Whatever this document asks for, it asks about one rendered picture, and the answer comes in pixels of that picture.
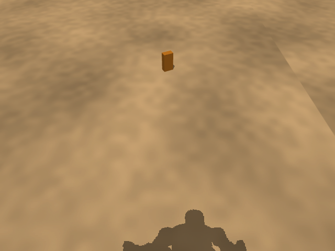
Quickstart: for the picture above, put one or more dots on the carton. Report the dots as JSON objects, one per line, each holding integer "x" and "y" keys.
{"x": 167, "y": 61}

